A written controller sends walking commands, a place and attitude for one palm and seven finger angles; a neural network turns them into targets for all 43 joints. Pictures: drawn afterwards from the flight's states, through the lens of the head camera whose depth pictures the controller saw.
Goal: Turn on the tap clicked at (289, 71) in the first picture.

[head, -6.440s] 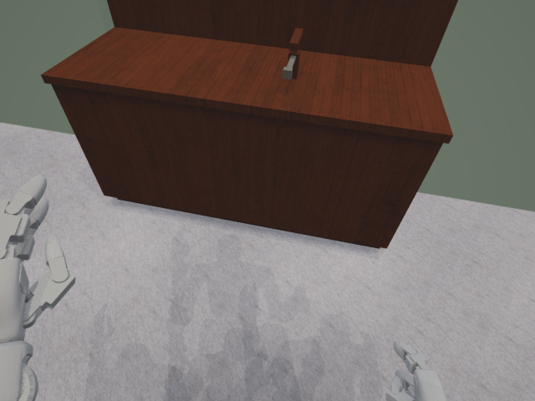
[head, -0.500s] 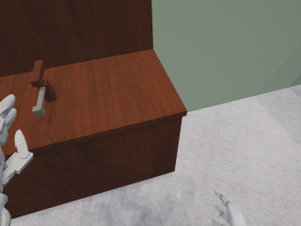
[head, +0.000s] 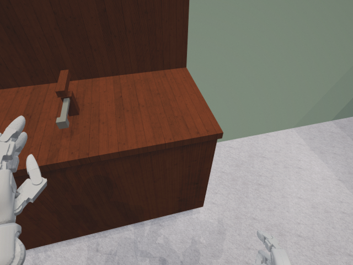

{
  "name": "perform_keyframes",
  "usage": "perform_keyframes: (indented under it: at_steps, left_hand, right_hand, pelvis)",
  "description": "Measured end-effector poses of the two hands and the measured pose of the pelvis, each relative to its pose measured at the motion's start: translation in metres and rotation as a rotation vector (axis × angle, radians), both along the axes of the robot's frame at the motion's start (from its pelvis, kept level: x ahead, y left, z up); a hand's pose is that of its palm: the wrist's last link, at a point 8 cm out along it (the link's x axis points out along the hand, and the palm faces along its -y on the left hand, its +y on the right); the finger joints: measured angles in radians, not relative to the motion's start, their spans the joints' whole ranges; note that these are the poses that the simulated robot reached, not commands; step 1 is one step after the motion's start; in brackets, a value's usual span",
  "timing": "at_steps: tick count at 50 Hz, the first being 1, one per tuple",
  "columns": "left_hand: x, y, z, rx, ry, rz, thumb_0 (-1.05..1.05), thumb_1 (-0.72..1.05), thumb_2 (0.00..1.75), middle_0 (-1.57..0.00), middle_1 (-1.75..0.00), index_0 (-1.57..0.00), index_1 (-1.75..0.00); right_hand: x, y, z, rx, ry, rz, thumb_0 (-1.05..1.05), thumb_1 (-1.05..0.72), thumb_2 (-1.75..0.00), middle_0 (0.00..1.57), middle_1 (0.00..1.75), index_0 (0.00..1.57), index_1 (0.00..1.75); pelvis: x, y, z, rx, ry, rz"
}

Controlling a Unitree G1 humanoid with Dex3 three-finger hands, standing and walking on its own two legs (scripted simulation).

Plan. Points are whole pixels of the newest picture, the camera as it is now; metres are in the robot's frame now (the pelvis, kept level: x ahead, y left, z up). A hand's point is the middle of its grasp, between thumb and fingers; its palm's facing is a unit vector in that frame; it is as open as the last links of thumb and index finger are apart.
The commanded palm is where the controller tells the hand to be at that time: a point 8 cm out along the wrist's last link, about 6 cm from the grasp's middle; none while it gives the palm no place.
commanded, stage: come to a stop and stand still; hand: left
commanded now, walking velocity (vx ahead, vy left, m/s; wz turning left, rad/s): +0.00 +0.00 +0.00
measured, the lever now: (62, 122) +0.50 +0.41 +0.01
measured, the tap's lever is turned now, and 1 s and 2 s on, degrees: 0 0 0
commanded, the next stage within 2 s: look again from close up in 0.22 s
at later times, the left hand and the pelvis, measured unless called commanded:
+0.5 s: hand (27, 151) +0.24 +0.29 +0.19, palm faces +0.50 -0.79 -0.37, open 7.4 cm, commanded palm +0.17 +0.29 +0.18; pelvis +0.01 +0.01 +0.00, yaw -1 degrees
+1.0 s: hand (48, 140) +0.31 +0.30 +0.15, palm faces +0.37 -0.86 -0.35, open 7.4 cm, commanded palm +0.25 +0.33 +0.18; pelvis +0.09 +0.05 -0.01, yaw +0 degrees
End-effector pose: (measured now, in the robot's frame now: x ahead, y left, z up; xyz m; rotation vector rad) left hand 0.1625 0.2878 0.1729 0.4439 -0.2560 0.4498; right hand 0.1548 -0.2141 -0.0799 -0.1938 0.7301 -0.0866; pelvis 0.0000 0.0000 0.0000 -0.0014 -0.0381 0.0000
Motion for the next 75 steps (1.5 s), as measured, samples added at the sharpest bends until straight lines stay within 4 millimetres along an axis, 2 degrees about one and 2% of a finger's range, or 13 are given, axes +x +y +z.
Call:
perform_keyframes:
  at_steps: [5,16,19,23,29,33,38,42,46,53,61,69,75]
  left_hand:
    - [0.005,-0.006,-0.010,-0.038,0.050,-0.035,0.01,0.89,0.90,-0.21,-0.30,-0.21,-0.30]
    - [0.003,0.002,0.011,0.071,0.023,-0.051,0.01,0.89,0.90,-0.21,-0.30,-0.21,-0.30]
    - [0.016,0.027,0.035,0.212,-0.063,-0.026,0.01,0.88,0.90,-0.22,-0.30,-0.22,-0.30]
    - [0.030,0.047,0.041,0.123,-0.128,0.036,0.01,0.89,0.90,-0.21,-0.30,-0.21,-0.30]
    - [0.044,0.002,-0.003,0.004,0.034,-0.148,0.01,0.89,0.90,-0.20,-0.30,-0.20,-0.30]
    - [0.054,0.007,-0.021,-0.010,0.096,-0.170,0.01,0.89,0.90,-0.21,-0.30,-0.21,-0.30]
    - [0.070,0.033,-0.002,0.030,-0.005,-0.095,0.01,0.88,0.90,-0.22,-0.30,-0.22,-0.30]
    - [0.080,0.036,0.016,0.041,-0.104,-0.098,0.01,0.89,0.90,-0.21,-0.30,-0.21,-0.30]
    - [0.092,0.038,0.009,0.028,-0.090,-0.130,0.01,0.89,0.90,-0.21,-0.30,-0.21,-0.30]
    - [0.116,0.065,-0.018,-0.001,0.001,-0.112,0.01,0.89,0.90,-0.21,-0.30,-0.21,-0.30]
    - [0.129,0.069,0.012,0.044,-0.184,-0.185,0.01,0.89,0.90,-0.21,-0.30,-0.21,-0.30]
    - [0.145,0.116,0.000,0.111,-0.198,-0.179,0.01,0.89,0.90,-0.21,-0.30,-0.21,-0.30]
    - [0.166,0.125,0.011,0.125,-0.148,-0.171,0.01,0.89,0.90,-0.21,-0.30,-0.21,-0.30]
  right_hand:
    - [-0.014,0.008,-0.005,0.002,0.050,0.014,0.01,-0.90,-0.90,0.21,0.30,0.21,0.30]
    - [-0.025,-0.005,-0.005,-0.022,0.077,-0.040,0.01,-0.90,-0.90,0.21,0.30,0.21,0.30]
    - [-0.021,-0.006,-0.008,-0.039,0.078,0.025,0.01,-0.91,-0.90,0.21,0.30,0.20,0.30]
    - [-0.009,-0.006,-0.004,-0.006,0.020,0.026,0.01,-0.91,-0.90,0.21,0.30,0.20,0.30]
    - [0.008,0.002,0.008,0.018,-0.057,-0.014,0.01,-0.91,-0.90,0.21,0.30,0.20,0.30]
    - [0.020,0.010,0.016,-0.012,-0.043,-0.002,0.01,-0.91,-0.90,0.21,0.30,0.20,0.30]
    - [0.045,0.018,0.022,-0.050,-0.036,0.054,0.01,-0.91,-0.90,0.21,0.30,0.20,0.30]
    - [0.071,0.023,0.024,-0.059,-0.057,0.074,0.01,-0.90,-0.90,0.21,0.30,0.20,0.30]
    - [0.095,0.029,0.024,-0.061,-0.079,0.052,0.01,-0.90,-0.90,0.21,0.30,0.21,0.30]
    - [0.116,0.045,0.021,-0.066,-0.076,0.021,0.01,-0.91,-0.90,0.21,0.30,0.20,0.30]
    - [0.120,0.068,0.005,-0.052,-0.007,0.060,0.01,-0.91,-0.90,0.21,0.30,0.20,0.30]
    - [0.121,0.093,-0.016,-0.081,0.006,-0.044,0.01,-0.90,-0.90,0.21,0.30,0.21,0.30]
    - [0.111,0.135,-0.020,0.047,0.014,-0.060,0.01,-0.91,-0.90,0.20,0.30,0.20,0.30]
  pelvis:
    - [-0.007,0.003,0.003,-0.008,0.015,0.003]
    - [0.000,0.006,0.003,0.003,0.014,0.012]
    - [-0.003,0.001,0.000,0.001,0.014,0.032]
    - [0.000,0.005,0.000,0.003,0.015,-0.002]
    - [0.018,0.019,0.004,0.003,0.029,-0.031]
    - [0.030,0.019,0.005,0.005,0.036,-0.023]
    - [0.045,0.021,0.005,-0.008,0.041,-0.003]
    - [0.061,0.029,0.002,-0.025,0.049,0.005]
    - [0.077,0.041,-0.003,-0.036,0.058,0.005]
    - [0.094,0.058,-0.011,-0.032,0.043,-0.019]
    - [0.107,0.077,-0.018,-0.072,0.022,0.001]
    - [0.119,0.124,-0.040,-0.040,-0.025,-0.043]
    - [0.119,0.132,-0.026,0.002,-0.019,-0.052]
